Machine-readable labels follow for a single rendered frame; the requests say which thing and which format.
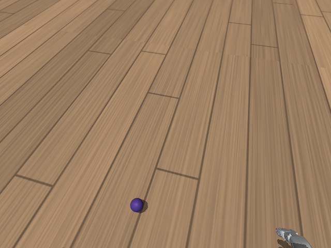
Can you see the right robot hand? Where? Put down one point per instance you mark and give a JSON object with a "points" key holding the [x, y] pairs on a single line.
{"points": [[293, 238]]}

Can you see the ball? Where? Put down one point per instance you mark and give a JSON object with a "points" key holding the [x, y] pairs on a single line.
{"points": [[136, 205]]}

